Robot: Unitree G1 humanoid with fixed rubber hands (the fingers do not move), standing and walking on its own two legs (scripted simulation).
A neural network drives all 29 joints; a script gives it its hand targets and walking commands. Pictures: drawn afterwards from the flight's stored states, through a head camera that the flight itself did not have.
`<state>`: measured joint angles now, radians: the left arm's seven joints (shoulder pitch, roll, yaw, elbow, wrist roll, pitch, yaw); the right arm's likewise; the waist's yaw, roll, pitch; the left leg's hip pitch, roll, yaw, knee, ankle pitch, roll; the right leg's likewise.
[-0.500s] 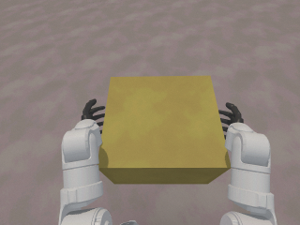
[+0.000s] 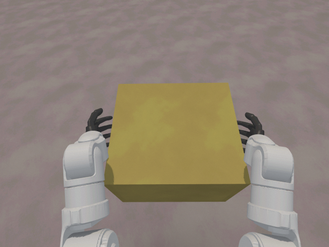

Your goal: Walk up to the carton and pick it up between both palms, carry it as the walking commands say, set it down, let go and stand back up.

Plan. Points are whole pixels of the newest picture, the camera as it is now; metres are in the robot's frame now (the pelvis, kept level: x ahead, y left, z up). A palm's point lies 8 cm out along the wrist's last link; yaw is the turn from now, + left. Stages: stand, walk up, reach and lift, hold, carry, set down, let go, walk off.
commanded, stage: carry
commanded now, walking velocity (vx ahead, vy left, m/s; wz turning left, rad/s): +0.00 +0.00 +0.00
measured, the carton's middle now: (173, 144) +0.37 +0.00 +0.03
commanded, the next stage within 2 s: hold in 0.78 s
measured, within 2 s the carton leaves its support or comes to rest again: neither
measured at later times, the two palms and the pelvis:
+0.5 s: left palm (94, 148) +0.29 +0.17 +0.13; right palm (264, 154) +0.29 -0.19 +0.11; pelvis -0.03 -0.01 +0.00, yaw +0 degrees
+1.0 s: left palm (108, 173) +0.28 +0.16 +0.04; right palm (263, 185) +0.25 -0.21 +0.02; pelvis -0.02 +0.00 +0.01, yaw -2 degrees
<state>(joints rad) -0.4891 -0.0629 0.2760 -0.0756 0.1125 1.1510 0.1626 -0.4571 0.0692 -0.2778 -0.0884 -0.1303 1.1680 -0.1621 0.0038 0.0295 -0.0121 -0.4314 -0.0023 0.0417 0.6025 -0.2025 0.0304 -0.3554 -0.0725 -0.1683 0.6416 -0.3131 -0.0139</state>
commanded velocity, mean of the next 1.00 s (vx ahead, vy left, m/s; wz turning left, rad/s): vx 0.00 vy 0.00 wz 0.00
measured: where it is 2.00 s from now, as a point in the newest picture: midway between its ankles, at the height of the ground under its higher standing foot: outside the picture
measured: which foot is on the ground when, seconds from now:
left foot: down 0.00-1.00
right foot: down 0.00-1.00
